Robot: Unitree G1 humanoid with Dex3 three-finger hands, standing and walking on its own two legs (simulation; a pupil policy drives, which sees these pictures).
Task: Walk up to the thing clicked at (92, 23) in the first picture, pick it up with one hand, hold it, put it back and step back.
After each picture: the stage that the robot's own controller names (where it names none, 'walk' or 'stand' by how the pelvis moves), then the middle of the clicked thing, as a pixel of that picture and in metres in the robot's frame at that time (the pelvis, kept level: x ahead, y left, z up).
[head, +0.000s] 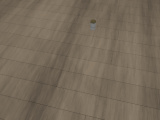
stand; (92, 24) +1.66 -0.16 -0.72
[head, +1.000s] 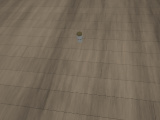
walk; (79, 37) +1.52 +0.12 -0.70
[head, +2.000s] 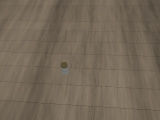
walk; (64, 68) +0.96 +0.22 -0.72
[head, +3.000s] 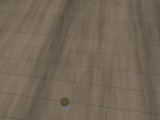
walk; (65, 104) +0.56 +0.17 -0.70
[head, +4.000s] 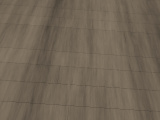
stand; out of the picture +0.34 +0.14 -0.70
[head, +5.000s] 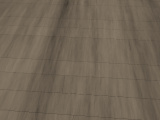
stand; out of the picture +0.32 +0.16 -0.72
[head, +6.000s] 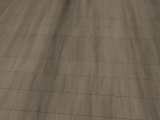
stand; out of the picture +0.31 +0.15 -0.73
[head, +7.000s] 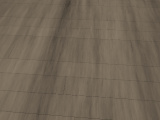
stand; out of the picture +0.30 +0.16 -0.73
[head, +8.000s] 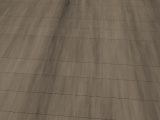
stand; out of the picture +0.30 +0.16 -0.73
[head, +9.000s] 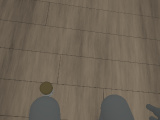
go down; (46, 89) +0.37 +0.15 -0.45
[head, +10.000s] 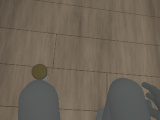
go down; (40, 74) +0.39 +0.17 -0.32
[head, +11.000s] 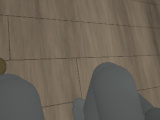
close in; out of the picture +0.37 +0.21 -0.22
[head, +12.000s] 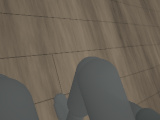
close; out of the picture +0.38 +0.22 -0.22
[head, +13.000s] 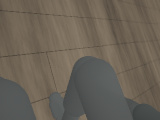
close; out of the picture +0.39 +0.23 -0.22
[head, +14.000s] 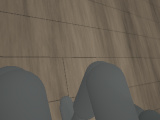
lift; out of the picture +0.34 +0.24 -0.20
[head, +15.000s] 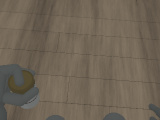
lift; (25, 90) +0.31 +0.19 +0.00
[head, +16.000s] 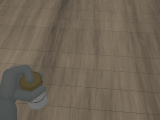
hold; (34, 91) +0.32 +0.17 +0.02
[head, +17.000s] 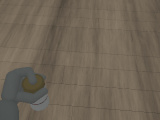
hold; (36, 92) +0.32 +0.17 +0.00
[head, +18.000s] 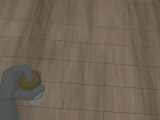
crouch; (33, 88) +0.34 +0.17 -0.06
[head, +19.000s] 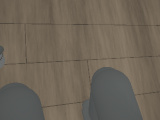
lower; out of the picture +0.44 +0.23 -0.13
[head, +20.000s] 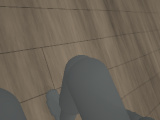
lower; out of the picture +0.43 +0.26 -0.22
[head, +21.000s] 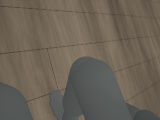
lower; out of the picture +0.42 +0.26 -0.22
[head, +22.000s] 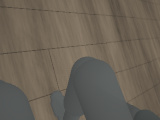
lower; out of the picture +0.41 +0.26 -0.22
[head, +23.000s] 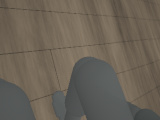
lower; out of the picture +0.40 +0.26 -0.22
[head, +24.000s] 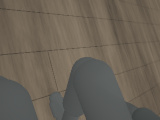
open; out of the picture +0.39 +0.24 -0.23
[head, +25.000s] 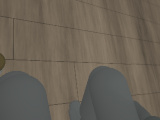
stand; out of the picture +0.39 +0.23 -0.24
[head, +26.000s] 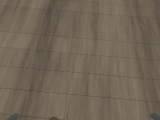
stand; out of the picture +0.35 +0.16 -0.62
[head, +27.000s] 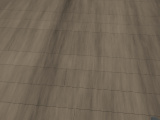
stand; out of the picture +0.36 +0.17 -0.66
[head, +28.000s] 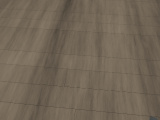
stand; out of the picture +0.35 +0.16 -0.67
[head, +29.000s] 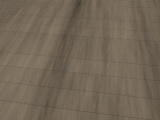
stand; out of the picture +0.37 +0.16 -0.72
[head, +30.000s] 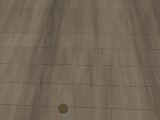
walk; (64, 110) +0.43 +0.17 -0.69
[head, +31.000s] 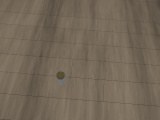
walk; (61, 78) +0.70 +0.14 -0.70
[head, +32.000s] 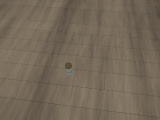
stand; (68, 68) +0.98 +0.16 -0.70
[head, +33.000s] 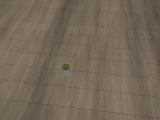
stand; (66, 70) +0.97 +0.16 -0.72
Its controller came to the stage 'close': yes
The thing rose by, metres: 0.71
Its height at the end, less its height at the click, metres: +0.00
